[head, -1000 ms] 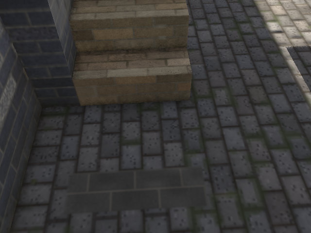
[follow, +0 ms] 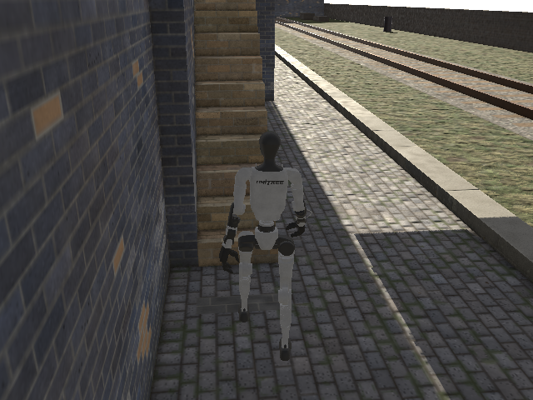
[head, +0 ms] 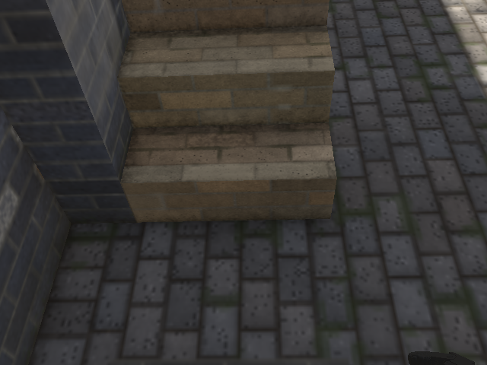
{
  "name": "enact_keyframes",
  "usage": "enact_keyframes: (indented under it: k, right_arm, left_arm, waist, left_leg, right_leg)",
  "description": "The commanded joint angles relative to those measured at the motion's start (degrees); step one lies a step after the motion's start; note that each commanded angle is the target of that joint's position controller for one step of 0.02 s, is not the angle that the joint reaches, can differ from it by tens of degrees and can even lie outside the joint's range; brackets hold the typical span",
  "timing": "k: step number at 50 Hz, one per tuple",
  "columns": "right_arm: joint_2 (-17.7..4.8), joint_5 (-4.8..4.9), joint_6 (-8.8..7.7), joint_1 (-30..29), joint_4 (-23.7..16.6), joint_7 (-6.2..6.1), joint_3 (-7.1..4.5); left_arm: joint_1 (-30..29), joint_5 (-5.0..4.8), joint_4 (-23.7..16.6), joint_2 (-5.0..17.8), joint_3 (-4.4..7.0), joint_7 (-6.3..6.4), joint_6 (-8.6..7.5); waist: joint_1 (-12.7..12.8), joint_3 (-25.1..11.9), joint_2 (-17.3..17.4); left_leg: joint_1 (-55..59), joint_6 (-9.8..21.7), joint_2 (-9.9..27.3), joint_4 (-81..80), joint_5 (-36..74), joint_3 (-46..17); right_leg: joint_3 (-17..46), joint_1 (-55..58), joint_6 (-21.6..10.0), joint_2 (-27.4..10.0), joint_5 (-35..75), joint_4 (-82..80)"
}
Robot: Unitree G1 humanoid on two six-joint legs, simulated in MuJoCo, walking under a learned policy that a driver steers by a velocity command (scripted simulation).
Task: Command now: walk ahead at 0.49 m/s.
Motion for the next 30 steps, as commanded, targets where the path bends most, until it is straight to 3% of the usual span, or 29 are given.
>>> enact_keyframes:
  k: [1, 2, 3, 4, 5, 6, 7, 8, 9, 10, 12, 13, 16, 19, 21, 24, 25, 26, 27, 28, 29, 30]
  right_arm:
    - [-3.94, 0.03, -1.60, -8.02, -6.07, 0.92, -0.46]
    - [-5.60, -0.22, -1.69, -3.81, -5.15, 0.76, -1.25]
    - [-8.03, -0.19, -1.67, 5.72, -2.25, 0.35, -2.67]
    - [-11.39, -0.34, -1.53, 17.63, 0.83, -0.34, -4.06]
    - [-17.38, -1.64, -0.99, 26.55, 2.60, -0.83, -5.45]
    - [-13.96, -1.57, -0.64, 26.43, 3.21, -0.78, -4.01]
    - [-10.16, -1.26, -0.69, 20.89, 2.60, -0.69, -2.84]
    - [-7.80, -1.23, -0.75, 14.78, 1.19, -0.63, -2.00]
    - [-5.84, -1.65, -1.02, 10.64, 0.69, -0.23, -1.34]
    - [-4.89, -1.93, -1.36, 8.77, 0.90, -0.30, -0.97]
    - [-4.78, -2.37, -1.69, 9.33, 2.55, -0.52, -0.76]
    - [-5.81, -2.51, -1.79, 9.80, 3.33, -0.89, -0.84]
    - [-7.62, -2.59, -1.39, 10.00, 4.36, -2.22, -0.83]
    - [-8.99, -2.12, -0.62, 12.10, 5.58, -2.98, -0.80]
    - [-9.45, -2.45, 0.05, 13.30, 6.48, -2.93, -0.66]
    - [-9.05, -1.94, 1.12, 12.87, 7.40, -2.85, -0.56]
    - [-8.65, -1.43, 1.38, 12.21, 7.56, -2.87, -0.45]
    - [-7.64, -1.00, 1.24, 14.82, 8.31, -3.03, -0.22]
    - [-6.73, -2.26, 0.66, 18.69, 8.57, -3.09, 0.10]
    - [-2.00, -2.68, 0.55, 26.34, 10.75, -3.07, 1.30]
    - [-3.69, -2.37, 1.34, 23.61, 10.83, -3.42, 1.14]
    - [-5.25, -1.53, 2.35, 19.85, 9.72, -3.70, 0.75]
  left_arm:
    - [2.39, -0.42, -0.64, 10.92, 2.53, 0.37, 0.42]
    - [1.15, -0.47, -1.03, 11.68, 2.86, 0.40, 0.54]
    - [-0.42, -0.41, -1.57, 11.40, 2.83, 0.42, 0.72]
    - [-2.46, 0.08, -3.00, 10.84, 2.50, 0.26, 0.52]
    - [2.26, 0.34, -4.58, 4.40, 0.64, -0.41, -0.67]
    - [2.53, -0.49, -3.47, 3.57, 0.38, -0.96, -2.56]
    - [-3.13, -2.13, -5.33, 8.30, 1.90, -1.12, -3.48]
    - [-7.39, -2.39, -6.51, 9.45, 2.19, -0.71, -3.63]
    - [-9.01, -1.50, -6.61, 8.99, 2.66, -0.02, -3.19]
    - [-8.08, -0.67, -6.56, 7.92, 3.03, 0.45, -2.27]
    - [-5.22, -0.54, -6.17, 4.40, 2.72, 0.79, -0.63]
    - [-5.44, -0.41, -6.63, 4.14, 2.77, 0.94, -0.22]
    - [-11.35, 0.62, -9.38, 5.02, 2.80, 0.95, 0.33]
    - [-18.39, 0.52, -11.10, 4.79, 2.18, 0.34, 0.50]
    - [-20.57, 0.80, -11.49, 6.38, 2.38, 0.03, 0.82]
    - [-21.90, 1.04, -11.84, 8.12, 2.79, -0.53, 0.72]
    - [-20.55, 1.29, -11.28, 8.61, 3.07, -0.64, 0.52]
    - [-19.39, 1.32, -10.89, 10.10, 3.54, -0.40, 0.34]
    - [-17.98, 1.73, -10.79, 13.95, 4.24, -0.06, 0.20]
    - [-16.99, 1.74, -9.85, 12.56, 3.69, 0.04, 0.65]
    - [-16.17, 1.12, -9.52, 8.17, 2.73, -0.28, 1.25]
    - [-18.12, 1.06, -9.62, 7.15, 2.16, -0.45, 1.61]
  waist:
    - [-2.72, 7.23, -9.82]
    - [-5.37, 4.15, -10.83]
    - [-10.22, -1.47, -10.40]
    - [-15.40, -9.40, -8.78]
    - [-14.84, -20.63, 5.49]
    - [-14.07, -25.95, 10.74]
    - [-13.08, -15.94, 8.32]
    - [-11.00, -8.80, 4.45]
    - [-8.61, -4.42, 0.29]
    - [-6.20, -2.60, 0.63]
    - [-4.10, -1.86, 1.76]
    - [-3.37, -1.28, 2.23]
    - [-3.40, -1.33, 2.51]
    - [-5.93, -2.27, 2.39]
    - [-6.68, -2.52, 2.12]
    - [-6.31, -2.00, 2.60]
    - [-4.98, -2.22, 1.71]
    - [-5.07, -3.10, -0.68]
    - [-7.24, -6.67, -5.47]
    - [-10.05, -12.09, -13.70]
    - [-7.66, -12.84, -13.21]
    - [-7.93, -10.99, -12.18]
  left_leg:
    - [-0.34, 2.25, -1.62, -3.84, -5.15, 1.49]
    - [7.21, 3.38, -3.68, -4.11, -5.98, 2.96]
    - [19.68, 5.14, -5.52, -4.87, -4.68, 4.05]
    - [39.05, 8.06, -0.26, -2.20, -2.84, -1.78]
    - [64.20, 16.72, 16.32, -4.28, -10.72, -27.66]
    - [64.03, 18.80, 21.17, -14.19, -14.28, -44.39]
    - [55.83, 15.31, 18.27, -14.94, -13.54, -35.50]
    - [44.73, 13.42, 16.29, -15.77, -2.73, -25.87]
    - [35.15, 12.22, 13.69, -17.03, 8.31, -18.71]
    - [29.12, 10.84, 11.13, -18.00, 14.94, -13.19]
    - [23.17, 10.88, 9.42, -19.39, 22.99, -8.54]
    - [21.74, 11.39, 9.20, -19.79, 26.92, -7.06]
    - [21.69, 11.12, 8.05, -20.07, 30.77, -3.42]
    - [23.33, 9.57, 6.69, -19.75, 26.80, -1.36]
    - [25.15, 9.21, 7.31, -18.68, 24.02, -2.04]
    - [27.65, 8.07, 8.12, -14.38, 19.97, -3.75]
    - [27.63, 6.71, 7.00, -11.33, 16.70, -3.79]
    - [27.89, 4.40, 4.29, -7.44, 12.34, -3.50]
    - [23.77, 1.88, 0.53, -1.84, 2.58, -1.75]
    - [16.61, -1.08, -2.43, 3.66, -17.29, -0.25]
    - [16.49, -2.46, -2.98, 6.56, -28.53, -1.01]
    - [15.39, -2.73, -2.57, 6.47, -30.76, -1.85]
  right_leg:
    - [6.39, 0.53, -7.94, -15.53, 32.48, 2.89]
    - [5.53, 0.12, -7.38, -15.22, 44.77, 7.58]
    - [3.44, -2.13, -6.15, -13.02, 54.11, 17.14]
    - [2.09, -13.51, -4.34, -10.71, 48.06, 31.22]
    - [-0.41, -37.86, -0.13, -1.06, 20.22, 55.67]
    - [9.00, -44.20, -0.71, 2.55, -12.09, 66.76]
    - [9.65, -49.18, -1.90, -1.43, -9.78, 70.57]
    - [6.95, -47.90, -2.05, -4.03, -5.09, 69.26]
    - [5.76, -44.45, -1.54, -5.60, -1.99, 65.70]
    - [5.78, -40.10, -1.13, -7.00, -0.51, 61.81]
    - [4.92, -35.13, -0.43, -6.81, 0.68, 57.40]
    - [4.35, -35.09, 0.08, -6.27, 1.96, 55.08]
    - [3.66, -35.66, 1.22, -5.81, 9.41, 42.31]
    - [2.61, -31.73, 1.13, -4.01, 18.65, 30.02]
    - [3.35, -29.41, 1.15, -3.42, 20.21, 26.36]
    - [3.45, -27.24, -0.44, -2.55, 17.51, 22.00]
    - [2.76, -23.98, -1.36, -1.86, 20.14, 17.73]
    - [3.66, -19.59, -2.73, -2.60, 31.61, 12.90]
    - [8.49, -10.60, -4.99, -8.13, 53.39, 16.32]
    - [15.18, -0.79, -12.50, -14.86, 59.40, 18.53]
    - [19.05, -2.78, -15.13, -16.81, 51.67, 15.99]
    - [19.87, -5.91, -14.49, -16.07, 39.79, 13.46]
